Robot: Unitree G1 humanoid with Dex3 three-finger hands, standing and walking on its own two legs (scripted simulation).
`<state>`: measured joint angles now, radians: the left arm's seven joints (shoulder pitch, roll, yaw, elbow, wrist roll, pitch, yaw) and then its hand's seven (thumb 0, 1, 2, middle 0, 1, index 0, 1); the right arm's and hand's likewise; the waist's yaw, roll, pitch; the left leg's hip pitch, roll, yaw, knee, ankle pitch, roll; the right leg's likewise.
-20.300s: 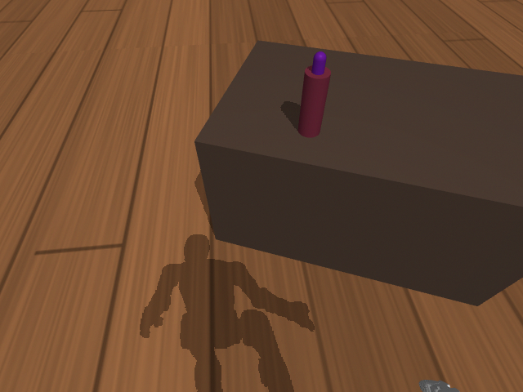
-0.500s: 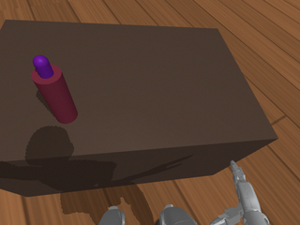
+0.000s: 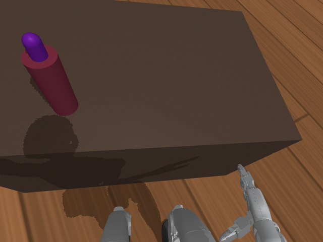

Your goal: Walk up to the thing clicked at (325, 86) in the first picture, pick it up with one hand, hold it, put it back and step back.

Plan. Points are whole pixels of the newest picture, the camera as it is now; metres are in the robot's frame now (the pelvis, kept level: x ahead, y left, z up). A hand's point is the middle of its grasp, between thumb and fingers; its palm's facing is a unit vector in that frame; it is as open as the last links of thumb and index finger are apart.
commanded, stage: approach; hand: left
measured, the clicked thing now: (51, 78) +0.50 +0.25 +0.03
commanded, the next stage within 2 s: close in in 0.16 s
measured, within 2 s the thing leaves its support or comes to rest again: neither
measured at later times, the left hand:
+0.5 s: hand (45, 98) +0.48 +0.28 -0.03, palm faces +0.26 -0.96 +0.06, open 17.7 cm
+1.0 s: hand (57, 88) +0.49 +0.25 +0.00, palm faces +0.26 -0.96 +0.02, open 17.5 cm
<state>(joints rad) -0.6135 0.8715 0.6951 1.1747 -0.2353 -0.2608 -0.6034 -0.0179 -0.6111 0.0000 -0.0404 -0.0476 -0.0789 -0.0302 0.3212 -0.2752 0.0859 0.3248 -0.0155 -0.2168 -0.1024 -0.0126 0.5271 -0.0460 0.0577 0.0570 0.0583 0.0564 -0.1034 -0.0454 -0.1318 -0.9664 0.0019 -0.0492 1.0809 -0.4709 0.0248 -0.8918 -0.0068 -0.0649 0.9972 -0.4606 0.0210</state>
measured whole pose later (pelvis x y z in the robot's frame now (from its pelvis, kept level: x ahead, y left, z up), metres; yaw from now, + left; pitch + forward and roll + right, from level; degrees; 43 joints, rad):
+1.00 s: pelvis -0.02 -0.01 -0.04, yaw -3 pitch +25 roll -5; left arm -0.77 0.61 0.55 1.13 -0.08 -0.43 -0.10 -0.02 -0.61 0.00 -0.10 -0.08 -0.15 -0.04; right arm 0.40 -0.28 -0.04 -0.02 -0.06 -0.04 0.03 -0.01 0.54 -0.04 0.06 0.06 0.06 0.05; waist -0.24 -0.02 -0.15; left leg -1.18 0.04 -0.04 1.26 -0.52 0.02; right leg -1.12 0.03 -0.05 1.18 -0.50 0.01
